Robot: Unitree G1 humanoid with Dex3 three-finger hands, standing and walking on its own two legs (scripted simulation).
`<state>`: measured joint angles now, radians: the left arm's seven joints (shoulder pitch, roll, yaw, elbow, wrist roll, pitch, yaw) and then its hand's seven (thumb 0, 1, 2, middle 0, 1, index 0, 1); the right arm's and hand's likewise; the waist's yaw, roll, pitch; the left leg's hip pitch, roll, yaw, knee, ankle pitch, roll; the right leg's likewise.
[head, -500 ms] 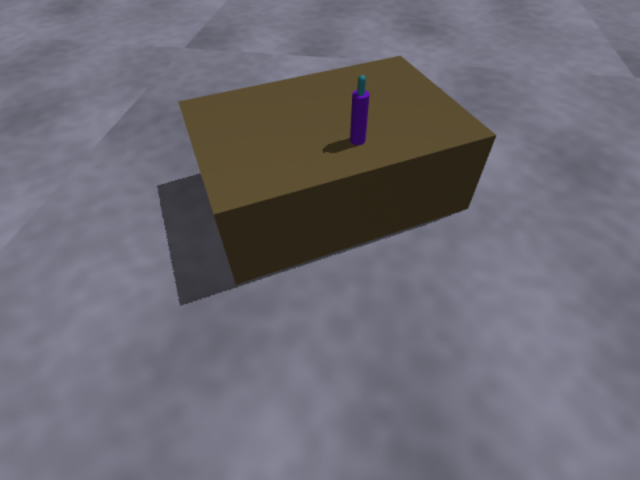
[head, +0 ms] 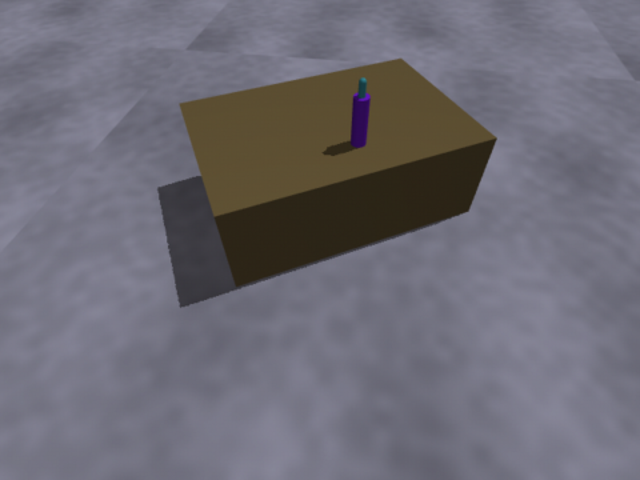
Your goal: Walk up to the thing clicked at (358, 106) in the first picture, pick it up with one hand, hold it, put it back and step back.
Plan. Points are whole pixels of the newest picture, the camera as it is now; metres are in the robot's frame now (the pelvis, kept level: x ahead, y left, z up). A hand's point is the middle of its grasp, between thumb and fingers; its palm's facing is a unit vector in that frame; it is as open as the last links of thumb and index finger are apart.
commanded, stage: stand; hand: right
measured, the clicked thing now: (360, 112) +1.27 -0.08 -0.27
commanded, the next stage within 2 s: walk up in 0.62 s
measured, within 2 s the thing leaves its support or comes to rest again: neither
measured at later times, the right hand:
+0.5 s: hand out of the picture +0.08 -0.25 -0.16, palm faces -0.03 +0.94 -0.34, open 7.4 cm
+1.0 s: hand (519, 443) +0.20 -0.26 -0.14, palm faces -0.25 +0.87 -0.43, open 7.4 cm
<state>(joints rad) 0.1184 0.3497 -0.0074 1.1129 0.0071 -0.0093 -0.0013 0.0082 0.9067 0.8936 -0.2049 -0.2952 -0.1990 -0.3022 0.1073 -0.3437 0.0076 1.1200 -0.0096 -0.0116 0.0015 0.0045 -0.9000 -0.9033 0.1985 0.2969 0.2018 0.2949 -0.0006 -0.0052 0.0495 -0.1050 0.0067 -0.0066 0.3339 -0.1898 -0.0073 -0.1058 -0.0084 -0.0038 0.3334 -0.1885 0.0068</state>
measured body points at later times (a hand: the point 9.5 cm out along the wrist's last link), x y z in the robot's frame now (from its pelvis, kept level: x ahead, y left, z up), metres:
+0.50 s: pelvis +0.00 +0.00 +0.00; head +0.01 +0.00 +0.45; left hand +0.07 +0.30 -0.13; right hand +0.08 -0.30 -0.13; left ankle +0.00 +0.12 -0.75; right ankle +0.00 -0.12 -0.75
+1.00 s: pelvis +0.08 +0.01 -0.02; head +0.10 +0.04 +0.43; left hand +0.03 +0.34 -0.15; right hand +0.22 -0.30 -0.11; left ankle +0.15 +0.14 -0.74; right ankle +0.00 -0.12 -0.75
